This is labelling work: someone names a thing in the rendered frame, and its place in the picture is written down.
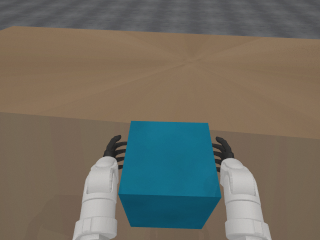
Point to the carton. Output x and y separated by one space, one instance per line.
169 177

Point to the left robot hand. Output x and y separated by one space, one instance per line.
112 152

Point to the left robot forearm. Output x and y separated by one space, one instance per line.
97 217

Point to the right robot forearm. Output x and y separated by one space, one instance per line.
243 207

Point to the right robot hand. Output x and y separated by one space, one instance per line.
224 148

